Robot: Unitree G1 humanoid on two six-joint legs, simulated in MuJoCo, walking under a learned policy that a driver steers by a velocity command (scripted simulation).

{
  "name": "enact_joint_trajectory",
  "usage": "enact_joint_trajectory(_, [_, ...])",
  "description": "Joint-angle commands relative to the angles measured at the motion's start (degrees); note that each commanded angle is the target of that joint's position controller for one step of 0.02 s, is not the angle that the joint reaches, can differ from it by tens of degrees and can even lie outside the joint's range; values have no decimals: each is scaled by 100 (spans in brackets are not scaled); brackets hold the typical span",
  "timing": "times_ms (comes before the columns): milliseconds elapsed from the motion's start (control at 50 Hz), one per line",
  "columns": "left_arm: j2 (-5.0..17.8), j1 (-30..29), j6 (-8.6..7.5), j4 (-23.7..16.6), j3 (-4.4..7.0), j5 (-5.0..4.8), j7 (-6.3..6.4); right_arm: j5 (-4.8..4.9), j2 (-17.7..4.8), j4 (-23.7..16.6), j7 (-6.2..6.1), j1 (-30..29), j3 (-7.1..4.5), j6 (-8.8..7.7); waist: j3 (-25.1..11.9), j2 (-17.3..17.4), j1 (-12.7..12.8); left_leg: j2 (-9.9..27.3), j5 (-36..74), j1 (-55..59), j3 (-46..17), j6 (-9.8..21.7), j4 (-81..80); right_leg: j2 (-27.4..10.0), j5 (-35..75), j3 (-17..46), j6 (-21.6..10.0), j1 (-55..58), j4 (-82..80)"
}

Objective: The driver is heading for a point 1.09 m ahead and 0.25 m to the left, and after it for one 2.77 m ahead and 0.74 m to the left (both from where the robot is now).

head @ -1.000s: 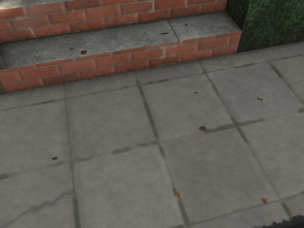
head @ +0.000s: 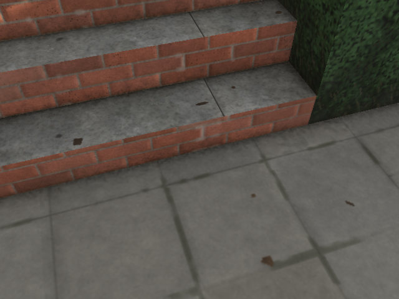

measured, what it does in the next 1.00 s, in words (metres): walks ahead: right foot, then left foot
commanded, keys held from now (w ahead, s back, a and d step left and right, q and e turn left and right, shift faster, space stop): w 0.58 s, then w+q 0.42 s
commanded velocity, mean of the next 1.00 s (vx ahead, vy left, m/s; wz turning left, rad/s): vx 0.50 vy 0.00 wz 0.13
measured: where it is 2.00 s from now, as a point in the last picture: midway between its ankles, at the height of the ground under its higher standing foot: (176, 201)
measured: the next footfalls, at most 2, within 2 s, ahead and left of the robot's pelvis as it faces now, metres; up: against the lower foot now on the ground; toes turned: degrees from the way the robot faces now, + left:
right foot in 0.30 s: +0.34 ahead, -0.17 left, +0.00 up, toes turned -2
left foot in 0.86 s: +0.63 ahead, +0.06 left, +0.00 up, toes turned +11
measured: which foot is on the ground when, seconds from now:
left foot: down 0.00-0.32, up 0.34-0.84, down 0.86-1.00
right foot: up 0.00-0.28, down 0.30-0.88, up 0.90-1.00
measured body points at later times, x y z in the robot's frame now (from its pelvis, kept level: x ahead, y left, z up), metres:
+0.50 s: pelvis +0.27 -0.08 +0.00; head +0.29 -0.10 +0.45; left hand +0.33 +0.18 -0.12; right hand +0.36 -0.35 -0.14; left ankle +0.28 +0.08 -0.66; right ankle +0.29 -0.16 -0.74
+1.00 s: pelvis +0.54 -0.01 -0.01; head +0.58 +0.01 +0.44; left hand +0.55 +0.25 -0.15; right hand +0.67 -0.26 -0.14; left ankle +0.59 +0.05 -0.74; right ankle +0.48 -0.17 -0.66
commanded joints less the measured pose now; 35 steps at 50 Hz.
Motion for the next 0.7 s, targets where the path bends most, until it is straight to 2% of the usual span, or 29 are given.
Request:
enact_joint_trajectory(20, [250, 194, 29, -240, 71, 70, 38, 10, -765, -320, -113, -229, -124, -96, 307, 424, 267, 1627, 373, -554, -1237, 986, -1170, -247, 891, 22, 157, -159, -826])
enact_joint_trajectory(100, [167, -720, -33, -474, 36, 21, -28, 99, -917, -223, -195, 225, -150, -21, 307, 444, -64, 1525, 469, -75, -942, 722, -1069, 10, 1751, -197, 205, 14, -2445])
enact_joint_trajectory(160, [185, -1226, -51, -632, 13, -39, -121, 143, -965, -94, -197, 542, -165, 38, 407, 504, -263, 1680, 328, 417, -952, 688, -885, 134, 1636, -271, 210, 49, -3023])
enact_joint_trajectory(200, [238, -1437, -86, -755, 14, -58, -200, 148, -969, -28, -206, 654, -179, 96, 465, 536, -285, 1863, 331, 826, -1029, 643, -664, 180, 1288, -249, 104, 0, -3305])
enact_joint_trajectory(240, [357, -1334, -139, -798, 50, -59, -262, 153, -1038, -15, -221, 608, -214, 155, 399, 610, -146, 2008, 586, 1086, -1110, 556, -362, 267, 832, -289, -58, 289, -3543])
enact_joint_trajectory(260, [454, -1056, -162, -745, 98, -55, -273, 152, -1082, -34, -224, 505, -227, 186, 256, 675, 44, 1994, 1163, 1106, -1074, 488, -51, 390, 665, -398, -150, 742, -3657])
enact_joint_trajectory(280, [634, -414, -176, -559, 208, -42, -261, 133, -1044, -71, -224, 382, -206, 216, -106, 651, 398, 1765, 2118, 1021, -869, 364, 705, 584, 606, -554, -283, 1617, -3789])
enact_joint_trajectory(300, [1000, 710, -190, -248, 369, -22, -218, 63, -843, -161, -221, 321, -125, 221, -851, 442, 839, 1413, 2253, 368, -561, 176, 2104, 317, 752, -241, -544, 3188, -3663])
enact_joint_trajectory(320, [1626, 1587, -155, -95, 522, 98, -191, 23, -313, -309, -196, 744, 42, 129, -1730, -757, 856, 601, 423, -1828, -70, -249, 4422, -1124, 274, 1997, -1298, 5457, -3856])
enact_joint_trajectory(340, [1402, 1752, -132, -38, 452, 72, -220, 102, -213, -241, -164, 911, 95, -27, -2198, -1436, 819, 193, -2413, -2993, -748, -293, 5583, -1660, -250, 3925, -1714, 6061, -4724])
enact_joint_trajectory(360, [983, 1318, -145, -108, 316, 36, -228, 241, -821, -321, -135, 512, -59, -122, -1480, -936, 757, 585, -2177, -3525, -1076, -173, 6088, -1488, -395, 3333, -1435, 5479, -4785])
enact_joint_trajectory(380, [750, 787, -133, -244, 239, 26, -226, 279, -932, -447, -137, 80, -88, -154, -926, -550, 609, 906, -1635, -3509, -909, -104, 5979, -1263, -11, 2414, -1219, 4660, -4857])
enact_joint_trajectory(400, [606, 355, -126, -310, 188, 52, -255, 213, -854, -486, -172, -152, -104, -131, -543, -136, 430, 1128, -1175, -3270, -797, -128, 5608, -1001, 422, 1816, -1107, 3861, -5079])
enact_joint_trajectory(420, [431, 146, -142, -331, 134, 80, -280, 142, -810, -484, -205, -176, -150, -53, -331, -138, 254, 1304, -882, -2961, -807, -145, 5237, -752, 727, 1363, -994, 3347, -5283])
enact_joint_trajectory(440, [372, 111, -147, -282, 117, 103, -304, 131, -668, -454, -208, -53, -145, 34, -257, -241, 129, 1355, -704, -2670, -787, -179, 5062, -629, 886, 1104, -974, 3026, -5452])
enact_joint_trajectory(460, [397, 211, -167, -210, 129, 101, -309, 120, -533, -421, -213, 40, -133, 102, -220, -234, 80, 1356, -607, -2550, -731, -221, 4961, -561, 1168, 923, -1024, 2865, -5555])
enact_joint_trajectory(480, [466, 313, -181, -133, 147, 97, -295, 114, -506, -437, -225, 32, -141, 146, -143, -195, 36, 1363, -481, -2605, -702, -264, 4829, -524, 1462, 738, -1061, 2807, -5626])
enact_joint_trajectory(520, [620, 520, -178, -18, 190, 104, -233, 79, -532, -577, -245, -328, -168, 178, 10, -86, 71, 1387, -47, -2979, -692, -354, 4337, -523, 1810, 536, -1093, 2891, -5725])
enact_joint_trajectory(560, [651, 696, -133, 63, 192, 94, -162, 51, -505, -741, -239, -791, -175, 171, 108, -71, 172, 1383, 466, -3229, -667, -426, 3663, -490, 1897, 378, -1052, 3036, -5783])
enact_joint_trajectory(620, [739, 831, -100, 137, 201, 87, -87, 99, -398, -875, -173, -1308, -137, 144, 211, -137, 323, 1257, 1228, -3062, -540, -409, 2635, -382, 1626, -15, -890, 3136, -5909])
enact_joint_trajectory(700, [773, 1139, -83, 340, 221, 80, -51, 159, -394, -1089, -70, -1889, -104, 155, 422, -81, 538, 1112, 1354, -3136, -485, -279, 2009, -580, 1554, -347, -799, 3738, -5917])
